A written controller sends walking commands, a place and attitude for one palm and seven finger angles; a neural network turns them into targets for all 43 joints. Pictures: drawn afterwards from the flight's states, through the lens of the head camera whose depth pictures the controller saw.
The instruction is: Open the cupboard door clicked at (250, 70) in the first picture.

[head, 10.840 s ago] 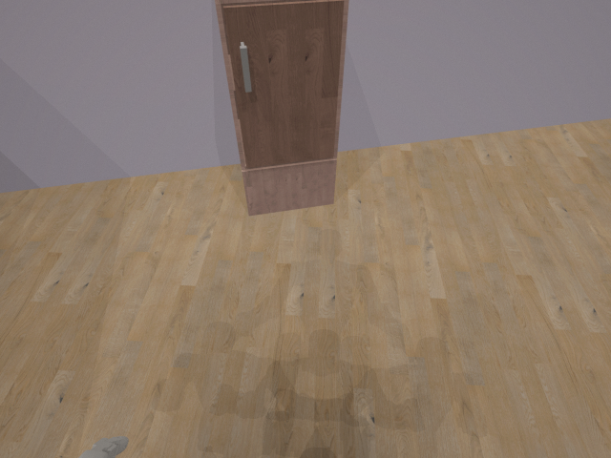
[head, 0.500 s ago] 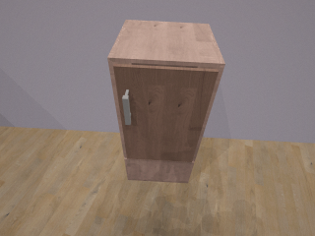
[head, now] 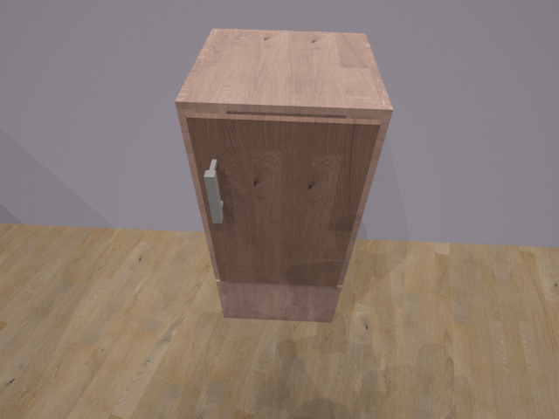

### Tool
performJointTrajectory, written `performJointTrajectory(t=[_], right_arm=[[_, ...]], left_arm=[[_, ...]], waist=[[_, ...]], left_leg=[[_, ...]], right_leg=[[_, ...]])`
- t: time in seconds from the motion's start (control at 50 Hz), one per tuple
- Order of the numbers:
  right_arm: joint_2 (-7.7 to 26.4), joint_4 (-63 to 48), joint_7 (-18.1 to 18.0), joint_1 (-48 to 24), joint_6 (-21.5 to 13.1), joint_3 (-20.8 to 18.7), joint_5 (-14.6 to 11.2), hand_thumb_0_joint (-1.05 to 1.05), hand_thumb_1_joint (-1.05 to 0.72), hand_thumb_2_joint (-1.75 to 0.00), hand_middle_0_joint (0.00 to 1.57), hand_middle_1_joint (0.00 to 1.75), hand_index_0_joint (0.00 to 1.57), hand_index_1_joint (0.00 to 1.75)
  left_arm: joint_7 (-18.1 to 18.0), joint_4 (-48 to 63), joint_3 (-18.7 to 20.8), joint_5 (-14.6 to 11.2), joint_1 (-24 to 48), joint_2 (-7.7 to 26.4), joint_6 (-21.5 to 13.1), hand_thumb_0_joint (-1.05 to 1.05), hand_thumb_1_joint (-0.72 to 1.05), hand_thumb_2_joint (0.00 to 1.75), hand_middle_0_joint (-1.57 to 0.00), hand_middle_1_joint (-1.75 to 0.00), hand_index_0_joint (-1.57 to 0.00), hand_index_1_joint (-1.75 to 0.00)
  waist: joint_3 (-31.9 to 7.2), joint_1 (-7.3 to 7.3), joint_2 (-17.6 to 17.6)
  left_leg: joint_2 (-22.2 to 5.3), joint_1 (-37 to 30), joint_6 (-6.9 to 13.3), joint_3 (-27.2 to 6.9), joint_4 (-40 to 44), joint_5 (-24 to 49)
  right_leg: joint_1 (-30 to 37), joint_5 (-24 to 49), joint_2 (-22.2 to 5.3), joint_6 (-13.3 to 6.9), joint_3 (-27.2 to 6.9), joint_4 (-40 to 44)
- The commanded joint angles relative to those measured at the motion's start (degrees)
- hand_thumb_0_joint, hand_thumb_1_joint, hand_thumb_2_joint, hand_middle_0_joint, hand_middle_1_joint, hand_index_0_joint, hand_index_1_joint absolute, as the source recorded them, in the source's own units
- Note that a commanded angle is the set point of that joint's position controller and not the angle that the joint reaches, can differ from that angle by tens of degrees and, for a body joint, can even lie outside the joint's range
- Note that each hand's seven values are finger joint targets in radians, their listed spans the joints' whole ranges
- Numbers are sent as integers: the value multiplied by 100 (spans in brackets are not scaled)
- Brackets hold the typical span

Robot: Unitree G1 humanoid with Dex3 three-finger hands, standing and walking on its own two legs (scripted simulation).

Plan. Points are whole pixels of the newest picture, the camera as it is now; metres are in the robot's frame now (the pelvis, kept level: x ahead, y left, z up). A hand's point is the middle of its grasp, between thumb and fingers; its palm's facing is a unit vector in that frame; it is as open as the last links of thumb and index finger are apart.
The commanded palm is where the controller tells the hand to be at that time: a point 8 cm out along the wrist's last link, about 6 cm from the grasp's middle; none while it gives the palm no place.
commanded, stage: come to a stop and stand still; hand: left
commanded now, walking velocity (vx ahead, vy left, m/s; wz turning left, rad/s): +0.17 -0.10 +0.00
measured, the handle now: (215, 192) +0.58 +0.18 -0.04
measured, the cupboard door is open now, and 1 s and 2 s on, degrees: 0 0 0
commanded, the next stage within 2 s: none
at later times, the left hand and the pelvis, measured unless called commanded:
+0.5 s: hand out of the picture +0.04 +0.18 -0.18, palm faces +0.03 -0.97 -0.24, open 7.3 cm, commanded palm none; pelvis +0.02 +0.00 +0.00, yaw -1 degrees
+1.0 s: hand out of the picture -0.03 +0.20 -0.18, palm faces +0.05 -0.98 -0.19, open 7.4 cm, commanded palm none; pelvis -0.05 +0.02 +0.00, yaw +2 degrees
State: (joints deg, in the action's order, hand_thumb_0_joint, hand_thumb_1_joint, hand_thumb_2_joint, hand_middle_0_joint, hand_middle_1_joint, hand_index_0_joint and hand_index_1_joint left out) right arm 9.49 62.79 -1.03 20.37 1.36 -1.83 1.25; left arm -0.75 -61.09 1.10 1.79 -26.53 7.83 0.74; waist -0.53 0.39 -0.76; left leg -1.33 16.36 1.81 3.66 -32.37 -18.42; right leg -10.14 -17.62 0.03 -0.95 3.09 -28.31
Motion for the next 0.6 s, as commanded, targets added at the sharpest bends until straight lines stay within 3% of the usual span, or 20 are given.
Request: performJointTrajectory(t=[0.0, 0.04, 0.06, 0.08, 0.1, 0.12, 0.14, 0.16, 0.18, 0.2, 0.24, 0.26, 0.3, 0.36, 0.46, 0.5, 0.52, 0.54, 0.56, 0.58], right_arm=[[257, -527, 1, -379, -245, -30, -33, 0, -90, -90, 20, 30, 20, 30], [136, -497, 11, -344, -296, -9, -49, 0, -90, -90, 20, 30, 20, 30], [66, -409, -8, -145, -314, 22, -61, 0, -90, -90, 20, 30, 20, 30], [33, -240, -38, 157, -344, 55, -76, 0, -90, -90, 20, 30, 20, 30], [213, -57, -90, 473, -386, 41, -81, 0, -90, -90, 20, 30, 20, 30], [481, 36, -164, 639, -387, -3, -73, 0, -90, -90, 20, 30, 20, 30], [580, 30, -216, 550, -348, -16, -100, 0, -90, -90, 20, 30, 20, 30], [555, -2, -223, 296, -315, 7, -110, 0, -90, -90, 20, 30, 20, 30], [467, -37, -227, 80, -307, 32, -129, 0, -90, -90, 20, 30, 20, 30], [380, -87, -231, 27, -300, 32, -153, 0, -90, -90, 20, 30, 20, 30], [316, -106, -238, -6, -263, 4, -158, 0, -90, -90, 20, 30, 20, 30], [358, -156, -242, 9, -250, -30, -148, 0, -90, -90, 20, 30, 20, 30], [478, -233, -243, 6, -199, -103, -126, 0, -90, -90, 20, 30, 20, 30], [577, -370, -230, -135, -148, -178, -98, 0, -90, -90, 20, 30, 20, 30], [474, -519, -145, -386, -90, -144, -71, 0, -90, -90, 20, 30, 20, 30], [394, -539, -98, -500, -84, -111, -67, 0, -90, -90, 20, 30, 20, 30], [731, -954, -65, -884, -173, -122, -122, 0, -90, -90, 20, 30, 20, 30], [606, -1149, -25, -705, -157, -83, -77, 0, -90, -90, 20, 30, 20, 30], [382, -1017, -2, -445, -155, -66, -41, 0, -90, -90, 20, 30, 20, 30], [470, -1025, 9, -448, -140, -81, -29, 0, -90, -90, 20, 30, 20, 30]], left_arm=[[-105, 62, 193, -47, -523, 764, -193, 0, 90, 90, -20, -30, -20, -30], [-127, 24, 187, -22, -456, 665, -230, 0, 90, 90, -20, -30, -20, -30], [-132, 55, 157, -21, -269, 615, -211, 0, 90, 90, -20, -30, -20, -30], [-137, 56, 118, -46, -126, 487, -187, 0, 90, 90, -20, -30, -20, -30], [-136, 26, 66, -68, -200, 287, -174, 0, 90, 90, -20, -30, -20, -30], [-149, -29, 18, -87, -411, 135, -173, 0, 90, 90, -20, -30, -20, -30], [-181, -94, -25, -84, -550, 42, -158, 0, 90, 90, -20, -30, -20, -30], [-217, -123, -26, -75, -520, 32, -127, 0, 90, 90, -20, -30, -20, -30], [-234, -166, -24, -68, -525, 101, -116, 0, 90, 90, -20, -30, -20, -30], [-243, -163, -31, -75, -483, 183, -123, 0, 90, 90, -20, -30, -20, -30], [-284, -105, -15, -64, -427, 290, -130, 0, 90, 90, -20, -30, -20, -30], [-304, -31, 14, -54, -405, 329, -120, 0, 90, 90, -20, -30, -20, -30], [-315, 144, 97, -46, -293, 456, -98, 0, 90, 90, -20, -30, -20, -30], [-302, 392, 160, -50, -20, 540, -61, 0, 90, 90, -20, -30, -20, -30], [-257, 579, 147, -41, 284, 532, -5, 0, 90, 90, -20, -30, -20, -30], [-243, 559, 124, -37, 351, 583, -17, 0, 90, 90, -20, -30, -20, -30], [-401, 586, 87, -9, 294, 816, -102, 0, 90, 90, -20, -30, -20, -30], [-393, 731, 129, -9, 577, 954, -200, 0, 90, 90, -20, -30, -20, -30], [-325, 873, 105, -54, 796, 996, -215, 0, 90, 90, -20, -30, -20, -30], [-303, 947, 81, -61, 915, 924, -204, 0, 90, 90, -20, -30, -20, -30]], waist=[[770, 75, 1017], [730, -17, 594], [763, -139, 475], [670, -243, 328], [527, -260, -299], [250, -171, -765], [168, -53, -762], [336, 16, -642], [546, 55, -555], [596, 5, -333], [508, -33, 154], [351, -42, 212], [-59, -57, 272], [-372, -59, 64], [-82, -24, 110], [17, -20, 138], [205, 39, 365], [72, -195, 205], [-217, -234, 424], [-175, -232, 615]], left_leg=[[-110, 1285, 3, 134, -1060, -511], [-190, 1051, -4, 170, -735, -529], [-191, 547, -38, 184, -164, -208], [-197, -156, -51, 119, 488, 504], [-515, -777, 39, -306, 785, 1784], [-1092, -1219, 270, -842, 792, 3220], [-1404, -1204, 484, -951, 756, 4093], [-1280, -896, 466, -763, 781, 4012], [-1061, -742, 359, -595, 671, 4134], [-894, -686, 222, -441, 626, 4050], [-739, -782, 88, -304, 444, 4250], [-701, -854, 78, -240, 337, 4389], [-688, -985, 61, -132, 174, 4388], [-734, -1119, 77, -137, 80, 4431], [-665, -539, 64, -275, 406, 2448], [-569, -431, 25, -253, 448, 1959], [-687, -509, -80, -146, -407, 2137], [-527, -277, -124, -154, -326, 1533], [-369, -352, -43, -185, 15, 662], [-373, -339, -17, -226, 166, 670]], right_leg=[[66, -1087, -1445, -939, -1933, 1645], [72, 18, -1435, -979, -1580, 1287], [-203, 625, -1293, -842, -1234, 964], [-485, 1128, -984, -611, -869, 546], [-693, 1497, -551, -308, -465, -25], [-862, 1069, -310, -53, -166, -289], [-689, 444, -265, 93, -93, -96], [-420, 455, -307, 111, -141, 154], [-320, 1144, -408, 94, -233, 358], [-222, 1730, -497, 72, -311, 441], [-157, 3036, -597, 41, -379, 269], [-88, 3465, -650, 53, -372, 138], [53, 3880, -701, 38, -374, -91], [12, 3646, -688, 17, -391, -233], [-38, 2259, -655, -86, -593, 122], [-64, 2123, -759, -132, -710, 300], [-549, 3351, -873, -52, -1006, 432], [-317, 3556, -1197, -209, -1003, 288], [-238, 2599, -1140, -341, -918, 191], [-336, 1781, -941, -349, -790, 215]])
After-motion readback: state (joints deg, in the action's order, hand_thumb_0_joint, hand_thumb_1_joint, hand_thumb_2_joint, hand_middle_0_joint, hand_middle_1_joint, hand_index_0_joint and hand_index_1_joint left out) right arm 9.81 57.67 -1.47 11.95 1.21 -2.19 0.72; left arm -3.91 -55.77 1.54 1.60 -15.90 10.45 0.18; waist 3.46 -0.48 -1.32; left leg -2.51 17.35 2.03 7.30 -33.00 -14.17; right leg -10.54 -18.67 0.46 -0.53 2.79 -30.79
